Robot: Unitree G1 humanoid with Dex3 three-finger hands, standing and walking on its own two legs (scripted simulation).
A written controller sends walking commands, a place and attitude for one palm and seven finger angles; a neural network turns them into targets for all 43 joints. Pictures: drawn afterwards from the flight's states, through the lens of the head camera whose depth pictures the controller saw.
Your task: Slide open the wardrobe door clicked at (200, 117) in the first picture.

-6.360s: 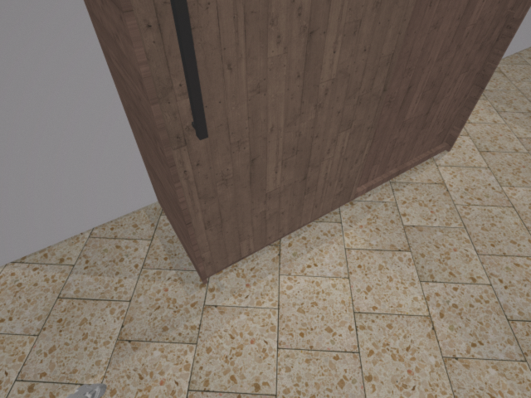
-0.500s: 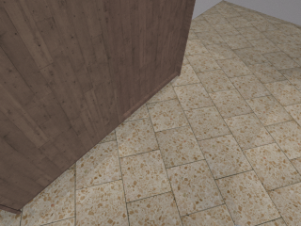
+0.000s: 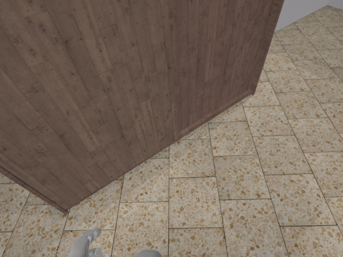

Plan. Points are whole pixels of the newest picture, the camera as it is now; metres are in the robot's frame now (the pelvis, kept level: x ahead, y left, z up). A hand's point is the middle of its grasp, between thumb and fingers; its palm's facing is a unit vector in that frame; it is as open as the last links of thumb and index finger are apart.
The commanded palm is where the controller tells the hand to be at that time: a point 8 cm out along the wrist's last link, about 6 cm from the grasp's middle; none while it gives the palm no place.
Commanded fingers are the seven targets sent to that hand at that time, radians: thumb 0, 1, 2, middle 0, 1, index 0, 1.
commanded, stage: turn to face it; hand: left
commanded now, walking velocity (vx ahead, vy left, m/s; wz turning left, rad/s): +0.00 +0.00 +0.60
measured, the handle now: out of the picture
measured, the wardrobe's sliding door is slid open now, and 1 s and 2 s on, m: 0.00 0.00 0.00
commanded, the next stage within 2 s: take the last steps up to it in 0.96 s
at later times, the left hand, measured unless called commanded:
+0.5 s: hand out of the picture -0.07 +0.26 -0.18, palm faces +0.35 -0.90 -0.27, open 7.4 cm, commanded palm none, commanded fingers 0.00 0.90 0.90 -0.20 -0.30 -0.20 -0.30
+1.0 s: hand out of the picture -0.04 +0.20 -0.13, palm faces +0.50 -0.82 -0.28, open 7.4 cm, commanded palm none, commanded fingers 0.00 0.90 0.90 -0.20 -0.30 -0.20 -0.30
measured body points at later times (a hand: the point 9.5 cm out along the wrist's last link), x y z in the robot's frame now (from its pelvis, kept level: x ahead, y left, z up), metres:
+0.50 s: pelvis -0.03 +0.04 +0.00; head +0.01 +0.07 +0.44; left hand -0.09 +0.31 -0.16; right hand +0.17 -0.18 -0.12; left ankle -0.05 +0.13 -0.73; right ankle -0.01 -0.11 -0.68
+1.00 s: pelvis -0.02 -0.01 +0.01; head +0.02 -0.03 +0.46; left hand -0.06 +0.25 -0.11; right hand +0.15 -0.20 -0.16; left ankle -0.10 +0.11 -0.65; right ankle +0.02 -0.09 -0.73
